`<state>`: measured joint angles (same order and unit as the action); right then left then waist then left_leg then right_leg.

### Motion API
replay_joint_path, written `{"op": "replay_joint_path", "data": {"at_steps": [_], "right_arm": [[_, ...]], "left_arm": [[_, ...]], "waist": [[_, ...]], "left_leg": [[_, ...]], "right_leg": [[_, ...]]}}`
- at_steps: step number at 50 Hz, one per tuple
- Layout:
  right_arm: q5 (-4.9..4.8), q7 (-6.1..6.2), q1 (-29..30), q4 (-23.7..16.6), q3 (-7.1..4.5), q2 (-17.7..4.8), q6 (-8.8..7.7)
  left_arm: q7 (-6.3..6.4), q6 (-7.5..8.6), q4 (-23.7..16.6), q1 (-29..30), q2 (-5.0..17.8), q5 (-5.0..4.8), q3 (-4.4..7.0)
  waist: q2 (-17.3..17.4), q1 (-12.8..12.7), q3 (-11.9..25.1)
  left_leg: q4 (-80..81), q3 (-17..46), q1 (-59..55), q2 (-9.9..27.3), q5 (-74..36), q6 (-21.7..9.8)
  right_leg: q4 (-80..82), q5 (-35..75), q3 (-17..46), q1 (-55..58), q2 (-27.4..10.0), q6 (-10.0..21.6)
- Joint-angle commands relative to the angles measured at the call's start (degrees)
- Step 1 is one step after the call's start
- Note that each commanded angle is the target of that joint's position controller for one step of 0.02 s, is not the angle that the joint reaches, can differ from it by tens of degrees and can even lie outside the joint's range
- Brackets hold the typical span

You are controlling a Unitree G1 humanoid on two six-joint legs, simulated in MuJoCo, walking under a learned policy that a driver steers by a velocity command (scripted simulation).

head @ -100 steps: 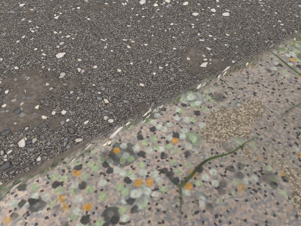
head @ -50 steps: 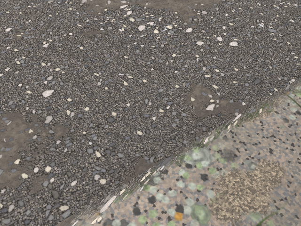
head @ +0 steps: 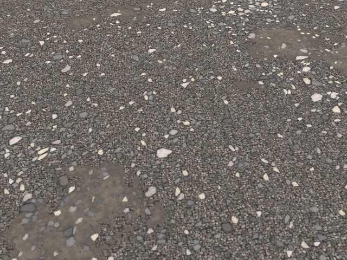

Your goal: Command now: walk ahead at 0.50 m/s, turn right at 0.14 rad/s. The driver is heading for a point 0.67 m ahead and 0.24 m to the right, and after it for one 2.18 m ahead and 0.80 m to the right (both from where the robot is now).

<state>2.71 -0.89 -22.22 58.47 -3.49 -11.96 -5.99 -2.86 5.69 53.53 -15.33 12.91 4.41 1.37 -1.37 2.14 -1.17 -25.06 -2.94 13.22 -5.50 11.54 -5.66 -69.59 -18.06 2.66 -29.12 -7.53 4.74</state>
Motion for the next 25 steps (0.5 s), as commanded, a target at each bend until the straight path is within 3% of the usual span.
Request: {"op": "replay_joint_path", "data": {"at_steps": [1,4,6,7,9,10,13,18,19,20,22,23,24,25], "right_arm": [[1.09,0.14,1.4,-3.2,1.33,0.1,-2.17],[3.08,0.38,-5.1,-0.1,2.17,-0.2,-2.92],[3.49,0.41,-9.0,1.7,2.89,0.5,-2.68],[2.77,0.61,-10.4,1.6,3.12,0.2,-2.7],[2.58,0.26,-13.5,3.3,3.67,-0.3,-1.97],[2.91,-0.08,-14.8,3.9,4.11,0.3,-1.52],[3.12,-0.49,-18.4,5.8,4.47,0.6,-1.31],[2.03,0.41,-20.0,8.1,4.25,-0.1,-0.77],[-6.67,2.85,-9.3,4.3,0.99,-7.7,0.6],[-6.81,3.9,-9.9,3.7,1.0,-8.8,1.01],[-4.97,4.34,-13.5,4.3,0.42,-8.6,2.2],[-4.56,3.86,-12.0,3.6,0.28,-7.7,2.23],[-4.14,2.84,-6.9,2.2,0.16,-6.7,1.2],[-1.79,1.93,-5.4,-0.9,1.07,-1.1,-0.57]], "left_arm": [[-0.32,-0.7,-2.0,-4.6,-2.0,-0.14,-0.5],[-1.02,-1.54,-4.4,1.8,-1.4,0.24,-0.45],[-1.59,-1.28,-5.1,3.6,-1.1,0.11,-0.52],[-1.59,-0.81,-5.2,4.6,-0.3,0.04,-0.18],[-1.71,-0.72,-6.6,9.5,-0.7,-0.76,-0.37],[-1.81,-1.14,-7.5,11.4,-0.9,-0.73,-0.48],[-1.56,-2.26,-9.5,15.7,0.0,-0.87,-0.17],[-1.78,-3.44,-11.0,21.9,-1.6,-0.47,-1.0],[-1.71,-2.32,-13.2,27.2,0.8,-10.91,0.54],[-2.04,-1.77,-13.1,25.5,1.5,-10.62,0.58],[-2.83,-1.91,-10.8,17.6,2.1,-7.64,1.83],[-2.62,-2.35,-7.7,8.9,3.7,-6.78,3.07],[-1.72,-2.82,-5.0,-2.8,5.7,-6.23,4.8],[-0.73,-3.19,-1.0,-9.6,8.5,-5.25,4.48]], "waist": [[2.1,-3.2,-3.0],[3.2,-1.5,-2.2],[1.8,-0.3,-2.6],[2.1,0.7,-2.8],[3.5,2.1,-4.0],[4.4,2.2,-5.3],[2.0,3.2,-8.7],[0.2,4.1,-11.5],[0.5,3.3,-16.9],[-0.3,2.2,-12.1],[4.1,0.1,-3.8],[5.9,-3.7,0.3],[2.8,-11.4,4.4],[-8.7,-10.8,7.2]], "left_leg": [[17.0,11.9,7.5,17.6,-9.8,-9.9],[15.6,6.8,1.2,17.6,-18.3,-9.3],[12.4,5.2,-5.7,18.4,-20.3,-8.8],[10.9,3.1,-8.8,16.9,-19.1,-8.2],[11.0,1.0,-6.9,15.6,-15.8,-7.4],[11.2,1.6,-6.6,16.5,-14.5,-7.7],[9.4,1.9,-16.8,18.9,-15.3,-7.2],[10.3,-2.1,-24.6,18.2,-20.0,-4.9],[2.0,-3.0,-16.0,18.9,-24.2,-0.6],[-2.9,-4.2,-17.8,18.7,-33.6,0.8],[-16.6,-5.3,-19.2,18.3,-43.7,1.5],[-27.7,-5.4,-14.3,17.3,-43.4,1.6],[-46.4,-7.2,-2.2,13.0,-41.7,3.9],[-74.6,-5.9,23.1,5.2,26.0,6.1]], "right_leg": [[3.8,10.0,2.4,-3.5,-2.3,0.3],[13.9,23.7,2.3,-9.0,-2.5,-1.1],[19.0,33.5,4.9,-15.1,-2.7,-2.3],[24.2,39.4,3.7,-16.8,-1.6,-2.5],[30.8,46.5,0.6,-12.6,-0.1,-2.1],[30.8,46.1,0.2,-11.9,0.4,-1.6],[36.6,40.9,1.4,-17.8,0.2,-0.8],[43.7,31.0,-1.7,-14.9,0.8,-0.4],[42.3,29.7,-1.7,-13.5,4.7,0.2],[43.5,30.3,-4.2,-9.7,6.4,0.6],[43.7,28.9,-7.7,3.0,8.9,2.3],[43.7,28.5,-8.3,14.7,9.6,3.6],[49.4,37.9,-6.1,32.7,7.9,6.8],[39.8,62.6,3.9,52.5,-1.3,10.7]]}}
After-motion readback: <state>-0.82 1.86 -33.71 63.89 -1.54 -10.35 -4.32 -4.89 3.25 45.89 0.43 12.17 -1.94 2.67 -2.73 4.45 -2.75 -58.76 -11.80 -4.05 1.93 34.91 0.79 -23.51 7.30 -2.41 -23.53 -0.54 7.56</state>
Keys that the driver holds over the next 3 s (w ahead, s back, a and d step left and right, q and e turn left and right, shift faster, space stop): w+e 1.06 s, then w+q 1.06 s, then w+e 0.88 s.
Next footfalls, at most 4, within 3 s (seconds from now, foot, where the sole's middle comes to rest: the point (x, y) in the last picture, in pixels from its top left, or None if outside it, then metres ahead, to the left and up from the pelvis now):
0.48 right None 0.44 -0.21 -0.88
0.88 left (196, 213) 0.76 -0.10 -0.88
1.36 right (272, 206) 0.78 -0.45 -0.88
1.86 left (232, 144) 1.15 -0.33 -0.88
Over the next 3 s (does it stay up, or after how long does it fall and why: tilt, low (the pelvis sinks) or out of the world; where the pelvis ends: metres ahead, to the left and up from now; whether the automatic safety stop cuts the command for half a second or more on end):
stays up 1.58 -0.54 -0.11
